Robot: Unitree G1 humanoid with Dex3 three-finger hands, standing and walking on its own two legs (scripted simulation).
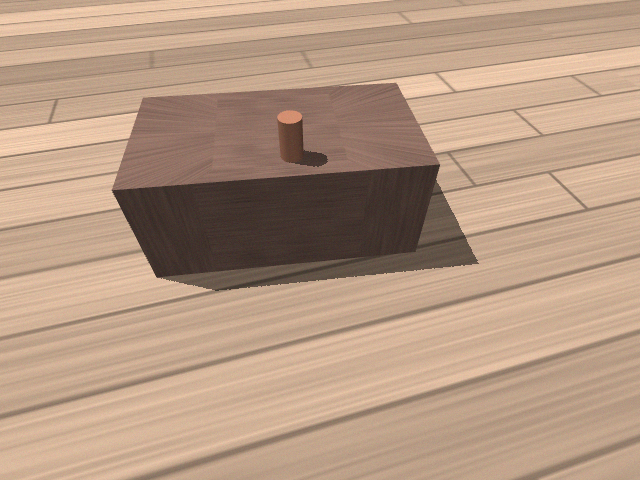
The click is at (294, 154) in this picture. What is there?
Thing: squat round
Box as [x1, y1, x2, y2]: [277, 110, 303, 162]
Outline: 288,110 279,113 277,116 280,154 283,160 293,162 299,160 303,155 302,124 300,113
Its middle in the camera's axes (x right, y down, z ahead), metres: -0.10 -0.34 +1.28
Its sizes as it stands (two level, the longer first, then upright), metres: 0.078 0.078 0.146
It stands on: a support 0.45 m high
